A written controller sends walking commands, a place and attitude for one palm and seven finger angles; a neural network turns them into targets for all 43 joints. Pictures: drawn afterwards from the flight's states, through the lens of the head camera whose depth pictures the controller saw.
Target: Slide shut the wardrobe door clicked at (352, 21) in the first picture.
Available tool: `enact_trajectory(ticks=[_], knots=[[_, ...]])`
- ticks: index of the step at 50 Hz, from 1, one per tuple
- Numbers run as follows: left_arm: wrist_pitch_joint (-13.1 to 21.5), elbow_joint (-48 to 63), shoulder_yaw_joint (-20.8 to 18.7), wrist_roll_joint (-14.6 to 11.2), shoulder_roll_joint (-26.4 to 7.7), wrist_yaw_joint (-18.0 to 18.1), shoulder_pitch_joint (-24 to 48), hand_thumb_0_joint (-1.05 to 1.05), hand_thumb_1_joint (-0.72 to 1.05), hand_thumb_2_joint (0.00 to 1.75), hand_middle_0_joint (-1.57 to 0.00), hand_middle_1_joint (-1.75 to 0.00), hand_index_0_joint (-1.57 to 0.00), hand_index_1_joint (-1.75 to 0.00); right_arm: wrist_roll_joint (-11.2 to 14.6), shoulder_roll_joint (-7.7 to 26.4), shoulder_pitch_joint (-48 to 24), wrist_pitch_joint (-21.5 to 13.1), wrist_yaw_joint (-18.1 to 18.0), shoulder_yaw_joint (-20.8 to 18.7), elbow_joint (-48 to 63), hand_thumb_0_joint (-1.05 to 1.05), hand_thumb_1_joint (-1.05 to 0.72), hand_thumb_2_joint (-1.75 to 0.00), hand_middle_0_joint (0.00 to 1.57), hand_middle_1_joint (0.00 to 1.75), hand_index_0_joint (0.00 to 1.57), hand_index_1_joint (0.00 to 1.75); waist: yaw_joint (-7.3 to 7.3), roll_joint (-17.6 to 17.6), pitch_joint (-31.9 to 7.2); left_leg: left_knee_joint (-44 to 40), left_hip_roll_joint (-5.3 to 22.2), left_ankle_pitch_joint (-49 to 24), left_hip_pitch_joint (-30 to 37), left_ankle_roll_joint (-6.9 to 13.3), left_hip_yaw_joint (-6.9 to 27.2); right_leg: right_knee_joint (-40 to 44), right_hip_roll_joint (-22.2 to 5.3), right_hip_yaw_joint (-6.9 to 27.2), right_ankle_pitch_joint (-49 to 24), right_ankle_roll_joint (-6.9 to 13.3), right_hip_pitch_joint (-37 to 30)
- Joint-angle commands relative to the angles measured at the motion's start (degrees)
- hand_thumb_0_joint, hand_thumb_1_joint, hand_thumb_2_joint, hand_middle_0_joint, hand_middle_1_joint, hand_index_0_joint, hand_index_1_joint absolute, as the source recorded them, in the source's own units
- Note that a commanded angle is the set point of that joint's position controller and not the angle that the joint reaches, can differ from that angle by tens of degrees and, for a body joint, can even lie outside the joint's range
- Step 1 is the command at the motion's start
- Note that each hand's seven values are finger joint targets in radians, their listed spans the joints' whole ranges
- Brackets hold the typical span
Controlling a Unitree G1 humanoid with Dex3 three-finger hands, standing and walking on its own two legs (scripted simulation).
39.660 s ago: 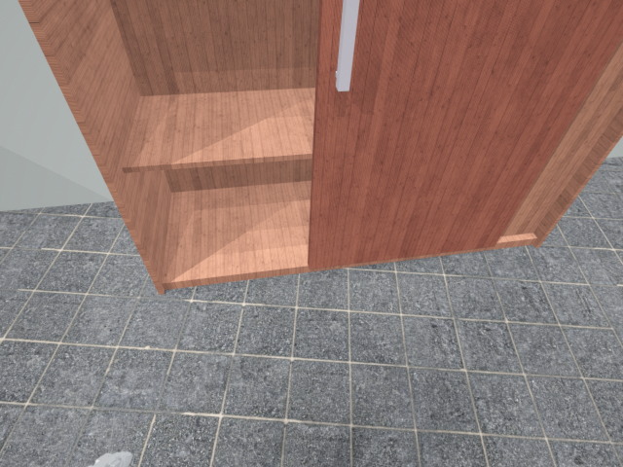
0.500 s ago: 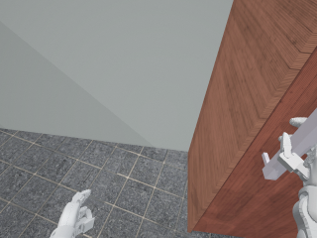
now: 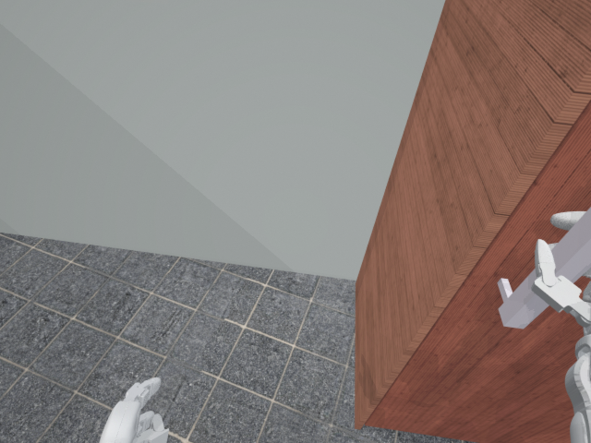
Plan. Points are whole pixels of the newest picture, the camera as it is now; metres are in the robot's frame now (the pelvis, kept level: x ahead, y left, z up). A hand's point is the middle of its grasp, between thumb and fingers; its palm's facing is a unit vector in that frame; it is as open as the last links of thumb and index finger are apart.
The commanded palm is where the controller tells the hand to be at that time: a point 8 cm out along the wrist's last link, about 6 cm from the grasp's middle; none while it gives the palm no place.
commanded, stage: loosen the grip on the handle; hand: right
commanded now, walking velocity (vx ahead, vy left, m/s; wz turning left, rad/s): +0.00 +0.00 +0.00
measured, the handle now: (559, 245) +0.32 -0.28 +0.18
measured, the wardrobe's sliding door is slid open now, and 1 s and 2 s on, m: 0.00 0.00 0.00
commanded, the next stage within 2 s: slip the hand off the handle in 0.56 s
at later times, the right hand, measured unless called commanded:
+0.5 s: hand (545, 274) +0.28 -0.26 +0.16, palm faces +0.46 +0.86 -0.24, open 13.9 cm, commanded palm +0.22 -0.29 +0.18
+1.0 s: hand out of the picture +0.26 -0.29 +0.18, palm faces +0.49 +0.84 -0.23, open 14.7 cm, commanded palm +0.21 -0.33 +0.19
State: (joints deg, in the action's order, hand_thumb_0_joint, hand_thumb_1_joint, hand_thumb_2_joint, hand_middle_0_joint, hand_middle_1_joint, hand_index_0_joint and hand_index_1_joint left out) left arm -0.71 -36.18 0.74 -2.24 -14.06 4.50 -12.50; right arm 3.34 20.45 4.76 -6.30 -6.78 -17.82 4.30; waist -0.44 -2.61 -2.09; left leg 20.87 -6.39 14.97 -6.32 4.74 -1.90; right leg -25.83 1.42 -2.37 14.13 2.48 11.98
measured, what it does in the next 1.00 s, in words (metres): stands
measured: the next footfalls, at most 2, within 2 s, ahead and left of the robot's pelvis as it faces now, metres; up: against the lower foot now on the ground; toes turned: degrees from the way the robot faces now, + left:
none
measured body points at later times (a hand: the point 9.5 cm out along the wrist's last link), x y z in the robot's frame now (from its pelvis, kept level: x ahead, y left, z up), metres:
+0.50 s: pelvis -0.02 +0.00 -0.01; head -0.02 +0.01 +0.44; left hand +0.15 +0.23 -0.10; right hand +0.25 -0.30 +0.18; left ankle -0.04 +0.05 -0.74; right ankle +0.00 -0.09 -0.74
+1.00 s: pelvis -0.01 -0.01 -0.01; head -0.02 +0.00 +0.44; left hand +0.18 +0.20 -0.09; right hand +0.23 -0.34 +0.19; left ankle -0.04 +0.05 -0.74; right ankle +0.00 -0.09 -0.74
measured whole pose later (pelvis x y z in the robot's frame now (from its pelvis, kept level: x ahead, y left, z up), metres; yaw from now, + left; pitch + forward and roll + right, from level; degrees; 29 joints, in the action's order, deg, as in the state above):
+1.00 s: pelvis -0.01 -0.01 -0.01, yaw -1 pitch +1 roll +0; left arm 2.8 -36.0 3.0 -1.1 -12.6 6.4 -10.3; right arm 5.8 20.5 -0.2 2.7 -5.3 -20.0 7.4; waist -3.9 -1.7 -3.1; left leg 30.4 -4.1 18.9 -12.3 4.9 -3.7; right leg -31.4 3.2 -2.4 15.7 3.6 16.5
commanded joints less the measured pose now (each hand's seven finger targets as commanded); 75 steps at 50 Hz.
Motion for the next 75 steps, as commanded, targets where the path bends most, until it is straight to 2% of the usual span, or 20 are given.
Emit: enact_trajectory(ticks=[1,2,3,4,5,10,12,14,17,19,22,25,28,33,36,52,62,65,69,75], knots=[[10.84,8.76,-4.41,1.85,-6.76,-1.39,8.86,0.00,0.90,0.90,-0.20,-0.30,-0.20,-0.30,0.64,14.67,-32.43,-0.59,3.86,-10.24,9.03,0.00,-0.66,-0.78,0.45,1.40,0.45,1.40,-2.06,0.04,-17.55,9.31,6.68,-41.08,-2.40,-3.07,-0.03,-2.53,-2.01,3.47,-45.64,-1.60,-11.00],[11.91,7.05,-3.75,1.52,-4.93,-1.43,7.80,0.00,0.90,0.90,-0.20,-0.30,-0.20,-0.30,2.21,3.75,-20.56,0.40,4.66,-2.89,4.17,0.00,-0.54,-0.73,0.45,1.40,0.45,1.40,-3.35,-14.48,-21.27,9.37,5.40,-22.95,-8.54,-2.16,-1.56,-2.53,-4.22,3.98,-54.56,-5.88,-20.82],[12.08,7.29,-3.71,1.49,-6.46,-1.91,6.38,0.00,0.90,0.90,-0.20,-0.30,-0.20,-0.30,6.21,2.51,-21.84,-1.46,5.27,-2.55,14.00,0.00,-0.42,-0.67,0.45,1.40,0.45,1.40,-3.51,-18.49,-25.79,6.86,4.68,-9.20,-12.34,-2.85,-0.47,-1.88,-4.20,5.67,-44.45,-6.53,-26.94],[12.32,6.85,-3.83,1.98,-6.79,-1.41,7.71,0.00,0.90,0.90,-0.20,-0.30,-0.20,-0.30,6.76,11.19,-19.74,-1.64,3.38,-9.60,13.99,0.00,-0.30,-0.61,0.45,1.40,0.45,1.40,-4.31,-16.51,-22.63,5.00,4.78,-5.23,-11.08,-2.37,0.43,-0.69,-3.24,4.96,-26.98,-5.49,-21.84],[12.22,7.38,-2.47,1.71,-6.06,-1.08,9.50,0.00,0.90,0.90,-0.20,-0.30,-0.20,-0.30,5.87,8.62,-20.06,-1.78,1.86,-6.50,12.00,0.00,-0.17,-0.55,0.45,1.40,0.45,1.40,-4.06,-11.03,-19.34,3.47,5.37,-4.70,-8.22,-2.77,0.45,0.01,-1.41,3.53,-14.13,-3.38,-13.91],[11.06,9.39,-1.16,1.73,-7.10,-0.95,10.84,0.00,0.90,0.90,-0.20,-0.30,-0.20,-0.30,0.29,10.79,-25.21,-1.53,-3.23,-4.03,6.14,0.00,0.43,-0.26,0.44,1.38,0.44,1.38,-1.89,12.78,-8.68,-0.29,7.69,5.75,-9.39,-5.13,5.79,-1.53,-0.92,2.30,-1.23,0.59,1.41],[11.21,9.15,-1.19,1.75,-6.91,-0.55,11.82,0.00,0.90,0.90,-0.20,-0.30,-0.20,-0.30,-0.15,12.11,-28.15,-2.94,-3.44,-4.36,4.91,0.00,0.55,-0.20,0.41,1.35,0.41,1.35,-1.63,13.27,-4.22,-3.91,8.79,16.83,-11.74,-5.34,8.78,-2.50,-1.09,1.92,2.96,0.44,3.41],[11.46,8.63,-1.17,1.82,-6.30,-0.29,12.06,0.00,0.90,0.90,-0.20,-0.30,-0.20,-0.30,-1.13,12.29,-31.79,-4.32,-3.24,-2.81,6.19,0.00,0.55,-0.20,0.38,1.32,0.38,1.32,-1.74,6.46,-4.53,-3.63,8.88,19.84,-12.67,-4.63,9.42,-3.18,-1.01,1.74,4.38,0.17,2.05],[11.41,7.94,-0.85,1.84,-5.89,-0.16,11.41,0.00,0.90,0.90,-0.20,-0.30,-0.20,-0.30,-2.71,11.33,-34.34,-3.81,-3.00,-0.28,5.84,0.00,0.55,-0.20,0.34,1.27,0.34,1.27,-1.50,-5.43,-4.63,-1.19,8.31,16.80,-14.64,-3.42,7.53,-2.89,-1.06,2.34,6.94,-0.09,0.49],[11.35,8.51,-0.77,1.82,-5.68,-0.04,10.61,0.00,0.90,0.90,-0.20,-0.30,-0.20,-0.30,-2.69,12.86,-30.37,-2.58,-3.06,-1.89,7.27,0.00,0.55,-0.20,0.32,1.23,0.32,1.23,-2.52,-7.05,-6.23,-0.38,8.15,13.96,-12.57,-3.09,7.05,-2.49,-1.23,2.72,5.82,0.07,0.08],[10.84,8.78,-0.59,2.12,-5.99,0.31,9.90,0.00,0.90,0.90,-0.20,-0.30,-0.20,-0.30,-1.36,13.13,-26.90,-0.68,-2.67,-3.51,10.24,0.00,0.55,-0.20,0.28,1.18,0.28,1.18,-2.82,-2.76,-9.76,0.82,8.06,2.97,-8.61,-3.56,6.56,-3.34,-1.63,3.23,-2.74,0.43,-0.46],[10.59,9.23,-0.74,2.08,-6.16,0.35,7.84,0.00,0.90,0.90,-0.20,-0.30,-0.20,-0.30,1.14,10.44,-19.28,0.38,-1.84,-4.40,14.65,0.00,0.55,-0.20,0.25,1.15,0.25,1.15,-3.56,2.56,-14.78,6.81,7.87,-23.53,-3.20,-4.84,4.44,-4.70,-1.15,2.83,-16.71,0.50,-1.97],[9.57,8.71,-1.15,1.94,-6.23,0.05,6.38,0.00,0.90,0.90,-0.20,-0.30,-0.20,-0.30,2.61,10.45,-14.31,1.78,-0.95,-6.57,17.62,0.00,0.55,-0.20,0.25,1.15,0.25,1.15,-4.06,4.19,-16.62,9.37,8.14,-37.10,-0.91,-5.88,3.41,-5.71,-1.15,2.52,-23.60,0.05,-2.56],[8.58,8.97,-1.13,1.82,-5.85,0.01,6.65,0.00,0.90,0.90,-0.20,-0.30,-0.20,-0.30,2.02,7.49,-16.58,2.97,-1.05,-2.24,24.09,0.00,0.55,-0.20,0.25,1.15,0.25,1.15,-2.58,1.30,-14.44,9.37,7.51,-33.28,-4.92,-5.20,2.50,-6.01,-1.33,2.78,-25.12,-0.37,-4.96],[7.88,8.59,-1.24,1.69,-5.55,0.86,6.39,0.00,0.90,0.90,-0.20,-0.30,-0.20,-0.30,1.43,8.90,-15.63,3.99,-1.67,-4.12,20.89,0.00,0.55,-0.20,0.25,1.15,0.25,1.15,-2.64,0.61,-12.41,8.12,6.51,-23.88,-7.08,-4.07,1.83,-5.03,-1.59,3.43,-22.02,-0.86,-5.10],[7.13,8.81,-0.28,1.19,-5.47,2.72,8.17,0.00,0.90,0.90,-0.20,-0.30,-0.20,-0.30,2.80,13.67,-19.80,3.60,2.47,-7.49,15.31,0.00,0.55,-0.20,0.25,1.15,0.25,1.15,-3.13,-0.63,-11.19,5.49,5.94,-13.33,-7.84,-3.25,2.41,-3.18,-1.57,4.30,-14.65,-0.45,-4.03],[8.38,7.49,0.41,1.03,-6.26,4.37,9.26,0.00,0.90,0.90,-0.20,-0.30,-0.20,-0.30,3.30,19.61,-28.53,2.20,3.67,-10.55,5.50,0.00,0.55,-0.20,0.25,1.15,0.25,1.15,-2.22,-0.98,-7.03,2.12,6.60,3.45,-11.17,-3.29,4.24,-1.59,-1.45,5.23,0.13,0.21,0.58],[9.59,8.23,0.41,1.06,-5.98,3.71,8.85,0.00,0.90,0.90,-0.20,-0.30,-0.20,-0.30,3.50,16.75,-23.68,0.69,4.60,-8.59,8.38,0.00,0.55,-0.20,0.25,1.15,0.25,1.15,-3.25,-4.70,-10.23,3.89,6.29,-0.02,-10.38,-2.67,3.47,-1.82,-1.54,5.76,-2.94,0.04,-1.87],[10.29,8.87,-0.22,1.14,-6.21,2.64,8.00,0.00,0.90,0.90,-0.20,-0.30,-0.20,-0.30,5.50,17.78,-13.27,-0.63,5.40,-12.82,11.77,0.00,0.55,-0.20,0.25,1.15,0.25,1.15,-5.34,0.38,-12.85,5.38,6.15,-6.50,-7.06,-3.10,3.22,-2.92,-1.77,5.05,-8.50,-0.03,-0.89],[10.47,9.12,-0.06,0.92,-5.70,2.51,9.41,0.00,0.90,0.90,-0.20,-0.30,-0.20,-0.30,7.19,17.48,-7.64,0.75,4.46,-15.74,18.30,0.00,0.55,-0.20,0.25,1.15,0.25,1.15,-5.67,-0.53,-8.56,4.67,5.89,-5.56,-8.82,-3.08,2.66,-2.28,-1.69,4.80,-8.19,-0.45,-0.40]])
